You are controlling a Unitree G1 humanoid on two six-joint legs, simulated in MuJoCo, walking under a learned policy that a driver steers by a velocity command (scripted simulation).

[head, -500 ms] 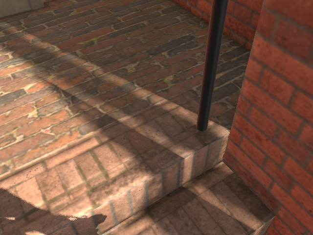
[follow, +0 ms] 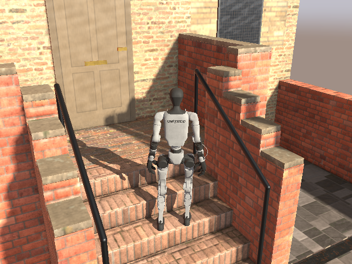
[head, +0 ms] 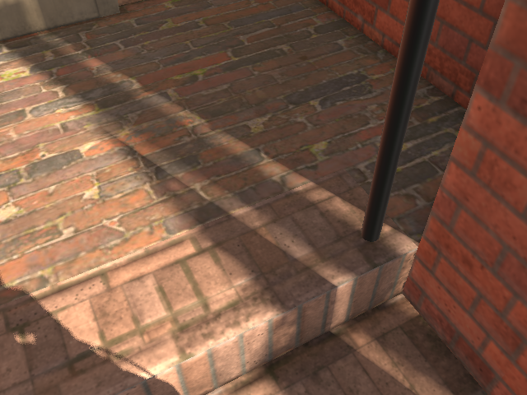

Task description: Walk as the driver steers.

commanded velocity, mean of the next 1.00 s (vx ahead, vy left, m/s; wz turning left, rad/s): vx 0.00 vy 0.00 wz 0.00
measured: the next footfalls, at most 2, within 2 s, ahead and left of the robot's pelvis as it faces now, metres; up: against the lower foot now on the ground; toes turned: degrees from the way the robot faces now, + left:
left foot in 1.90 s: +0.25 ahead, +0.17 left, +0.19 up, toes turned +23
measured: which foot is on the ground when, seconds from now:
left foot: down 0.00-1.00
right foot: down 0.00-1.00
